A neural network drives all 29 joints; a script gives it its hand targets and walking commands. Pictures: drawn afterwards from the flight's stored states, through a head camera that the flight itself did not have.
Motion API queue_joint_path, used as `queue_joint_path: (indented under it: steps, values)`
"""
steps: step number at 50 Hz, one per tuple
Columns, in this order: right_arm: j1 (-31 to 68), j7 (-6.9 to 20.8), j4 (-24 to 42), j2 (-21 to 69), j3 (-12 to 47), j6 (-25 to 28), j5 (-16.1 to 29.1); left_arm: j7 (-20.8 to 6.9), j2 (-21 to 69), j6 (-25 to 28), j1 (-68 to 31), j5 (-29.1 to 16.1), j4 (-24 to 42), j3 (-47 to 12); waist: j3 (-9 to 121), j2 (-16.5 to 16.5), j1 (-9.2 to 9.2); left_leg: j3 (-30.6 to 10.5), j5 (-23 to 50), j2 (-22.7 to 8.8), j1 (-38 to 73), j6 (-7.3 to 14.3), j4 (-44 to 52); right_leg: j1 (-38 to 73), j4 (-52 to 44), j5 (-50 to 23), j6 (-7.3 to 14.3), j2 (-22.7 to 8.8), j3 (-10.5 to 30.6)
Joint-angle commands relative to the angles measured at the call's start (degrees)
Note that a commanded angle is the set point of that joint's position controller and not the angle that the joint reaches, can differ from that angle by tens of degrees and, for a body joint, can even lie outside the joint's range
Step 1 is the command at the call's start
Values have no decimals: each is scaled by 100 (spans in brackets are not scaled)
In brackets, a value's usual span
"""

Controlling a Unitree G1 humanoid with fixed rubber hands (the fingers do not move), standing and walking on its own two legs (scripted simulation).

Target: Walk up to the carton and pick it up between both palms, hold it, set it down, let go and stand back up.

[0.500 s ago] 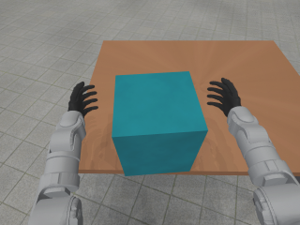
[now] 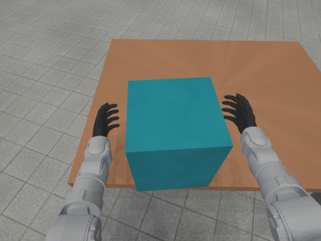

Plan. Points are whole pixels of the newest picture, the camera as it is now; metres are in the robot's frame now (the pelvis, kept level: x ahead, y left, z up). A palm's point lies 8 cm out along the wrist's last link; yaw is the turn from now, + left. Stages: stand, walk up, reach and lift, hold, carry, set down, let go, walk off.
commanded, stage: reach and lift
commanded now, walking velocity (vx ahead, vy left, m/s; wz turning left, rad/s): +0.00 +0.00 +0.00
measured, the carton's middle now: (171, 138) +0.36 +0.00 +0.01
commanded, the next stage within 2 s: none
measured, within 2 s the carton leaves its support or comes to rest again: leaves its support in 1.74 s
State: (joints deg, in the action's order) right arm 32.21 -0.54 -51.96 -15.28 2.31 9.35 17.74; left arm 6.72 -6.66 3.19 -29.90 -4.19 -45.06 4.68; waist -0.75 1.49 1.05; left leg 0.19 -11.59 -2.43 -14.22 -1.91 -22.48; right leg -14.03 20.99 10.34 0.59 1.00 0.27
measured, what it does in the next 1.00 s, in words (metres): stands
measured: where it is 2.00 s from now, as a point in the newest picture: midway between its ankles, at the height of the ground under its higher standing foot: outside the picture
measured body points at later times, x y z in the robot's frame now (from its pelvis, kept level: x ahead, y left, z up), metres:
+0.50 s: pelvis -0.01 +0.00 +0.00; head +0.02 +0.01 +0.45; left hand +0.36 +0.16 +0.03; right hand +0.38 -0.16 +0.04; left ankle +0.00 +0.14 -0.75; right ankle +0.00 -0.12 -0.75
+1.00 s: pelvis -0.01 +0.00 +0.00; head +0.02 +0.01 +0.45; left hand +0.36 +0.15 +0.03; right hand +0.39 -0.15 +0.04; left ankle +0.00 +0.14 -0.75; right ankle +0.00 -0.12 -0.75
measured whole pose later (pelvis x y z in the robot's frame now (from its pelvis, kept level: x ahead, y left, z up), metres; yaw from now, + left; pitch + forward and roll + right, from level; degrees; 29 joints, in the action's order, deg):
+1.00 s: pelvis -0.01 +0.00 +0.00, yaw +0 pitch +3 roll -1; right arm 34.9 -4.8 -55.1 -6.3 -3.9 8.1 12.5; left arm 11.8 2.2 6.0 -29.2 1.6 -45.2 7.0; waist -0.3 0.6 1.6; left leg 0.2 -11.6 -2.5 -15.3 -1.9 -23.9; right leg -14.5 21.0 9.6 0.3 1.0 0.3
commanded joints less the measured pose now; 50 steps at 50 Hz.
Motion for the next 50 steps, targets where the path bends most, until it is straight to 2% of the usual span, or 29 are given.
queue_joint_path:
  steps: [1, 2, 3, 4, 7, 8, 9, 11, 12, 17, 18, 19, 21, 22, 26, 29, 30, 32, 33, 36, 37, 38, 40, 41, 44, 45, 47, 48, 50]
  values:
    - [1956, 52, 359, -942, 96, 405, 4, 3, -201, 393, -1477, 57, 1395, -23, 3492, -298, 258, 218, 3210, 198, 1321, -299, -341, 411, -65, -2806, -133, 304, -67]
    - [2072, 83, 296, -929, -23, 420, -36, 35, -123, 465, -1612, 64, 1524, -82, 3535, -310, 156, 174, 3123, 168, 1391, -315, -319, 230, -51, -2577, -121, 341, -158]
    - [2045, 80, 284, -835, 30, 420, -31, 46, -101, 516, -1671, 42, 1583, -73, 3443, -336, 196, 175, 3051, 169, 1350, -307, -345, 177, -69, -2494, -114, 316, -117]
    - [2079, 68, 328, -782, 16, 432, -36, 58, -14, 558, -1760, 31, 1630, -148, 3479, -291, 112, 173, 2933, 178, 1278, -300, -335, 185, -70, -2512, -109, 302, -118]
    - [2431, 87, 514, -546, -123, 472, -150, 140, 190, 684, -2089, 6, 1564, -219, 3575, -358, 157, 131, 2488, 160, 1098, -274, -316, -13, -99, -1812, -21, 310, -163]
    - [2511, 79, 647, -473, -193, 486, -245, 169, 242, 781, -2269, -14, 1597, -288, 3720, -390, 91, 119, 2415, 150, 1135, -288, -317, -127, -140, -1667, -22, 298, -173]
    - [2572, 74, 556, -377, -184, 469, -294, 200, 318, 798, -2226, -10, 1385, -294, 3599, -373, 123, 128, 2212, 145, 987, -256, -318, -225, -149, -1555, 1, 277, -168]
    - [2605, 20, 451, -225, -362, 444, -507, 232, 317, 858, -2390, 56, 1222, -235, 3582, -303, 41, 155, 2000, 159, 839, -236, -316, -175, -112, -1471, -3, 247, -166]
    - [2700, 8, 373, -225, -370, 418, -619, 273, 357, 829, -2341, 173, 988, -177, 3342, -308, 110, 167, 1880, 131, 799, -233, -264, -257, -145, -1323, 11, 252, -185]
    - [2912, -232, 363, 79, -706, 292, -1225, 356, 457, 823, -2623, 312, 607, 23, 2997, -72, -12, 231, 1241, 146, 388, -176, -183, -243, -143, -950, -23, 205, -145]
    - [2781, -289, 286, 77, -747, 260, -1293, 367, 440, 787, -2481, 366, 489, 114, 2885, -15, 57, 240, 1178, 153, 354, -154, -127, -180, -157, -859, -30, 218, -129]
    - [2939, -348, 441, 39, -880, 293, -1379, 418, 463, 802, -2600, 399, 733, 119, 3092, -71, 34, 268, 1327, 157, 414, -202, -157, -130, -123, -1003, -12, 236, -146]
    - [3073, -419, 447, 105, -886, 261, -1419, 465, 545, 704, -2648, 438, 603, 169, 3071, -28, 105, 301, 1350, 153, 316, -216, -192, -107, -81, -1020, -27, 247, -173]
    - [2949, -456, 391, 104, -892, 239, -1446, 475, 599, 683, -2616, 452, 616, 128, 3047, -8, 49, 286, 1432, 141, 424, -220, -212, -106, -86, -1107, -29, 251, -166]
    - [2822, -428, 332, 312, -661, 212, -1212, 498, 917, 625, -2442, 504, 881, 56, 3169, -166, 113, 294, 1818, 139, 586, -277, -280, -20, -85, -1347, -10, 260, -187]
    - [2848, -446, 329, 289, -641, 161, -1177, 498, 920, 576, -2380, 502, 955, 152, 3199, -87, 186, 283, 2042, 138, 736, -277, -309, -20, -66, -1417, -1, 305, -200]
    - [2788, -455, 103, 230, -708, 144, -1220, 512, 958, 572, -2348, 559, 915, 134, 3060, -213, 94, 272, 2008, 143, 795, -305, -325, -144, -80, -1366, -8, 307, -217]
    - [2694, -450, 258, 330, -579, 168, -1159, 499, 1081, 553, -2290, 589, 1035, 78, 3141, -202, 59, 259, 2079, 129, 832, -314, -331, -52, -96, -1449, 0, 303, -229]
    - [2711, -475, 508, 402, -604, 225, -1196, 482, 1064, 606, -2303, 578, 1156, 99, 3330, -130, 79, 260, 2252, 144, 871, -297, -370, 125, -69, -1709, -21, 295, -193]
    - [2814, -528, 566, 414, -618, 236, -1214, 479, 1043, 622, -2370, 608, 1116, 122, 3410, -81, 57, 242, 2309, 143, 795, -281, -414, 102, -37, -1819, -51, 303, -190]
    - [2750, -541, 522, 409, -670, 255, -1232, 478, 1091, 624, -2304, 646, 1169, 133, 3402, -198, 17, 257, 2300, 166, 855, -301, -381, 121, -54, -1775, -55, 303, -202]
    - [2789, -519, 482, 445, -623, 244, -1189, 486, 1143, 621, -2308, 658, 1172, 108, 3321, -171, 64, 243, 2428, 133, 894, -307, -424, 57, -59, -1794, -31, 321, -184]
    - [2864, -505, 522, 473, -615, 254, -1241, 461, 1228, 620, -2292, 637, 1135, 74, 3352, -116, 28, 229, 2355, 143, 896, -278, -411, 40, -92, -1733, -46, 313, -190]
    - [2859, -511, 484, 526, -618, 248, -1202, 464, 1159, 633, -2342, 634, 1237, 114, 3289, -152, 88, 271, 2327, 140, 857, -272, -404, 44, -63, -1723, -46, 315, -188]
    - [2799, -474, 312, 590, -683, 187, -1308, 472, 1319, 656, -2325, 641, 1122, 29, 3301, -165, -16, 234, 2173, 140, 905, -277, -390, -2, -96, -1525, -6, 313, -191]
    - [2881, -475, 526, 618, -592, 193, -1255, 462, 1229, 678, -2409, 659, 1013, 89, 3271, -77, 111, 274, 2098, 145, 745, -259, -374, -5, -97, -1482, -30, 299, -190]
    - [2843, -495, 532, 626, -668, 209, -1321, 477, 1301, 659, -2338, 714, 1037, 76, 3271, -161, -8, 252, 2127, 141, 833, -267, -373, -8, -101, -1508, -9, 305, -199]
    - [2839, -493, 497, 661, -609, 178, -1293, 462, 1234, 684, -2354, 678, 1009, 129, 3232, -33, 57, 274, 2082, 143, 741, -234, -355, 33, -89, -1492, -40, 293, -169]
    - [2919, -488, 532, 786, -662, 151, -1407, 460, 1288, 726, -2531, 698, 1033, 144, 3207, -44, 90, 256, 1903, 135, 691, -212, -326, -4, -92, -1319, -40, 274, -162]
